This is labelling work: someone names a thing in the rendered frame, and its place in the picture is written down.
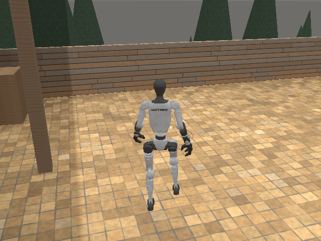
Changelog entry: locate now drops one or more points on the left robot hand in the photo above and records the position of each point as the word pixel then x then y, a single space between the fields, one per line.
pixel 140 136

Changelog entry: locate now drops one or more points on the left robot upper arm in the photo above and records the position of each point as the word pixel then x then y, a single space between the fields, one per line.
pixel 141 114

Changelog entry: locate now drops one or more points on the right robot upper arm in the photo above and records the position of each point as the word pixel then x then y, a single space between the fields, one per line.
pixel 178 114

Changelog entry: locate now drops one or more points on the left robot foot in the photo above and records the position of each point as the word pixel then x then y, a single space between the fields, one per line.
pixel 150 206

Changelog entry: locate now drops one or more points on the right robot forearm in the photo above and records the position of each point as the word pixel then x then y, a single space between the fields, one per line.
pixel 184 135

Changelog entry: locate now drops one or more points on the left robot forearm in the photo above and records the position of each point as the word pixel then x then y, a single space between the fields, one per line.
pixel 136 130

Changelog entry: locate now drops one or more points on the robot right thigh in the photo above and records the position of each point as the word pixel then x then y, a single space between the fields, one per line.
pixel 172 147

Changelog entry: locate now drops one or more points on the right robot hand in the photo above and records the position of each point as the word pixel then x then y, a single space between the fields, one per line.
pixel 189 149

